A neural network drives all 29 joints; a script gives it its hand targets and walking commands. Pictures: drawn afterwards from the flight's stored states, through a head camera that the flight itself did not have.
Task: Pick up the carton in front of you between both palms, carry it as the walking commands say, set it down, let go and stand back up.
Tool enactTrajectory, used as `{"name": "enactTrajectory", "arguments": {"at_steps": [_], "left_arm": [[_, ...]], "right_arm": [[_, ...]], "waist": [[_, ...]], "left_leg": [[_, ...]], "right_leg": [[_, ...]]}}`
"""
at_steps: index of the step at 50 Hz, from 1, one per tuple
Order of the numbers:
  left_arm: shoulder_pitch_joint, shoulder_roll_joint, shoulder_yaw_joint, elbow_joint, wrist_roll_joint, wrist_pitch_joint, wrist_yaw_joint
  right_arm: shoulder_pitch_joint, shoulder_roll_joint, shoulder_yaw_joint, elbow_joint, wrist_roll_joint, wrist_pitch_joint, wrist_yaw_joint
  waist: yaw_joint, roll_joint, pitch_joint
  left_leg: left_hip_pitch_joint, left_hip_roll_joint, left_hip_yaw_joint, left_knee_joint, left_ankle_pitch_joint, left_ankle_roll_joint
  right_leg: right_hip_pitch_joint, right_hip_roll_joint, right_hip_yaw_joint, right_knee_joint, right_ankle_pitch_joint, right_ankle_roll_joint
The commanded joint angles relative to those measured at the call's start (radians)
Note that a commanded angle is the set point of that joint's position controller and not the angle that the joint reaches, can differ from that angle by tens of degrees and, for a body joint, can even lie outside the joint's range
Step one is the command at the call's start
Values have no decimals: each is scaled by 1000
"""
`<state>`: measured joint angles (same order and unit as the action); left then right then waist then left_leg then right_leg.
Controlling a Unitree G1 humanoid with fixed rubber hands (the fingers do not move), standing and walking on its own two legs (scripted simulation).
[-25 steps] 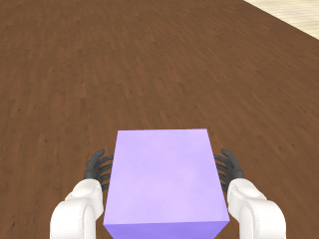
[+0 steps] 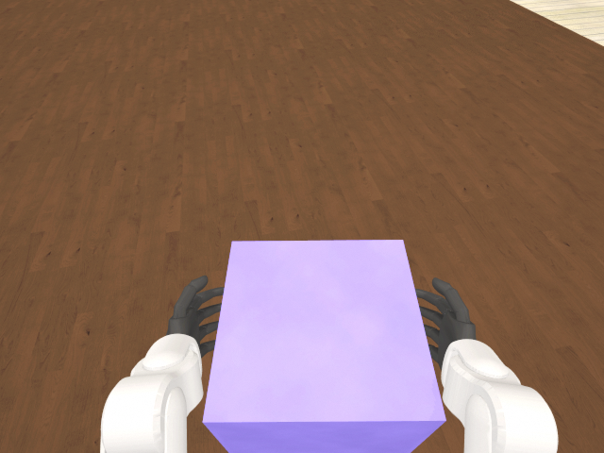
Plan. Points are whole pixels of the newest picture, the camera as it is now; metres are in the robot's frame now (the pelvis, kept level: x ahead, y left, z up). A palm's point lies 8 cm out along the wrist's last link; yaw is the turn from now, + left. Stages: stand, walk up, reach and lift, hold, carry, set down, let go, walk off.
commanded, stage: carry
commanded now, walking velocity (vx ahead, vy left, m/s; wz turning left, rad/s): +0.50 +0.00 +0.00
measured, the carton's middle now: (317, 360) +0.25 +0.00 +0.01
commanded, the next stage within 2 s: none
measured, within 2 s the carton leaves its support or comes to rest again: neither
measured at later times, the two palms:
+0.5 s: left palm (221, 169) +0.58 +0.17 +0.07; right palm (390, 170) +0.56 -0.13 +0.08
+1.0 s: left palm (243, 108) +0.74 +0.14 +0.10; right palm (392, 108) +0.73 -0.16 +0.10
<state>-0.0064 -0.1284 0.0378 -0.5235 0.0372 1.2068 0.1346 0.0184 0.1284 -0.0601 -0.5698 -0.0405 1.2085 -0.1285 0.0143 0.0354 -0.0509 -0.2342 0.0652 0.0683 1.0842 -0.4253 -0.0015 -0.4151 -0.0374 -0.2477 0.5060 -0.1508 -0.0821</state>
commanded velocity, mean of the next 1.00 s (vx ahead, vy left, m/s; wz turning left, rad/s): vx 0.15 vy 0.00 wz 0.00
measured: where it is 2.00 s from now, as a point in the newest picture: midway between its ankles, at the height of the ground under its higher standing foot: (314, 401)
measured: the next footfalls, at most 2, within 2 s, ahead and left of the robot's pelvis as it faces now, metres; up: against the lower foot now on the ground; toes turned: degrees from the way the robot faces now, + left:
left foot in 0.40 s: +0.45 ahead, +0.11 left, +0.00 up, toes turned +5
right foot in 0.74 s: +0.53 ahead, -0.12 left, +0.00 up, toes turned +20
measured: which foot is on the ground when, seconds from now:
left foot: up 0.00-0.38, down 0.40-1.00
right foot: down 0.00-0.42, up 0.44-0.72, down 0.74-1.00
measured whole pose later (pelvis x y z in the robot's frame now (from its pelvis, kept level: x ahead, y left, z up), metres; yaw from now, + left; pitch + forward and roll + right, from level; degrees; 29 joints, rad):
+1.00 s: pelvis +0.50 +0.00 +0.01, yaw -1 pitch +4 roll -1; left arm -0.01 -0.13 0.06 -0.49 0.05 1.22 0.12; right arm -0.01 0.13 -0.05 -0.51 -0.06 1.23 -0.13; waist 0.00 0.03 -0.13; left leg -0.16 0.08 0.18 0.48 -0.36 -0.02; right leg -0.29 -0.05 -0.19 0.49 -0.26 -0.01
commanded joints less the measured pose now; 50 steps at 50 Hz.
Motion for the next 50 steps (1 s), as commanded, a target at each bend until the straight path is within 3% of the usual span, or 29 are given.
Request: {"name": "enactTrajectory", "arguments": {"at_steps": [1,3,5,8,11,16,18,19,20,21,22,23,25,27,29,32,35,37,38,39,40,44,47,50], "left_arm": [[-380,-810,-639,-166,-297,-26,-124],[-405,-855,-660,-171,-308,-41,-141],[-400,-860,-670,-175,-313,-51,-152],[-392,-829,-672,-187,-319,-54,-156],[-355,-775,-651,-183,-306,-45,-145],[-310,-689,-605,-152,-259,-17,-114],[-310,-674,-598,-149,-249,-9,-106],[-315,-670,-598,-150,-247,-6,-103],[-320,-667,-601,-149,-246,-6,-101],[-340,-672,-614,-161,-254,-2,-99],[-319,-683,-628,-171,-263,0,-104],[-324,-727,-650,-171,-277,-6,-112],[-366,-831,-679,-169,-293,-29,-134],[-393,-901,-694,-161,-295,-57,-145],[-356,-925,-698,-155,-278,-80,-145],[-320,-896,-701,-177,-259,-93,-136],[-326,-843,-699,-216,-263,-82,-128],[-327,-781,-675,-213,-263,-58,-124],[-333,-742,-663,-203,-263,-45,-122],[-340,-723,-650,-176,-258,-35,-119],[-320,-708,-629,-137,-256,-26,-117],[-302,-679,-579,-59,-238,3,-110],[-344,-713,-583,-64,-251,5,-110],[-390,-762,-605,-90,-271,-2,-115]], "right_arm": [[-394,807,686,-113,289,-20,118],[-399,860,695,-99,281,-40,128],[-381,877,698,-91,265,-55,128],[-372,860,697,-103,254,-63,117],[-360,814,690,-116,256,-51,105],[-348,721,673,-107,263,-16,93],[-334,698,659,-96,262,-8,91],[-321,695,650,-84,259,-7,91],[-316,688,640,-81,254,-7,92],[-308,677,630,-73,246,-8,94],[-299,706,637,-59,262,-16,96],[-291,742,636,-76,270,-22,105],[-322,854,657,-83,284,-48,127],[-365,917,679,-95,291,-73,144],[-364,923,688,-108,298,-91,154],[-322,888,695,-122,297,-102,160],[-316,835,694,-146,293,-92,153],[-311,780,680,-130,273,-72,140],[-309,742,670,-120,263,-58,129],[-308,717,664,-122,258,-41,121],[-322,694,658,-114,254,-23,115],[-346,678,644,-48,244,11,101],[-375,715,641,-37,255,12,100],[-402,764,643,-40,265,3,106]], "waist": [[3,-83,-300],[-3,-115,-301],[-2,-138,-279],[-3,-151,-221],[0,-160,-169],[5,-190,-91],[-3,-197,-109],[-21,-168,-161],[-36,-127,-224],[-50,53,-342],[-54,279,-403],[-42,207,-408],[-39,76,-368],[-24,59,-342],[-19,69,-348],[-27,122,-350],[-22,107,-335],[-17,63,-311],[-25,-22,-302],[-24,-78,-299],[-23,-117,-267],[-19,-111,-251],[-18,-85,-287],[-17,-60,-308]], "left_leg": [[-371,58,-77,134,97,36],[-321,60,-52,11,160,27],[-330,53,-17,-100,185,10],[-384,52,29,-274,257,-15],[-392,34,76,-431,327,-20],[-346,0,132,-574,395,9],[-207,-44,182,-622,410,21],[-39,-91,234,-689,463,21],[172,-41,186,-697,542,23],[458,212,-126,-647,805,117],[578,366,-398,-725,1087,263],[530,382,-332,-728,1183,282],[413,324,-174,-741,1116,205],[307,255,-63,-794,963,134],[254,223,16,-807,938,131],[266,213,63,-772,949,138],[193,165,109,-715,745,91],[82,134,103,-681,510,34],[23,107,107,-649,382,8],[40,86,65,-676,361,-7],[73,91,63,-670,358,-10],[97,104,60,-619,555,-26],[95,99,65,-605,597,-36],[109,98,65,-602,619,-38]], "right_leg": [[518,-321,439,-257,261,-76],[463,-288,347,-306,154,-38],[450,-271,296,-346,91,-49],[472,-248,233,-376,115,-63],[502,-217,171,-363,230,-50],[542,-204,110,-320,386,-22],[535,-184,53,-182,640,19],[497,-140,-10,-26,702,54],[372,-111,-10,136,565,88],[123,-51,18,409,217,134],[-78,77,89,680,-327,150],[-113,35,202,801,-404,128],[-120,-52,255,675,-331,91],[-25,-72,231,412,-242,93],[85,-38,190,219,-229,106],[111,-14,130,47,-118,113],[220,-28,84,-128,151,118],[333,-111,125,-156,284,116],[375,-191,187,-103,480,102],[351,-208,201,-63,500,66],[298,-197,207,-76,460,63],[286,-162,167,-39,607,71],[325,-160,165,-8,682,64],[332,-155,163,8,678,61]]}}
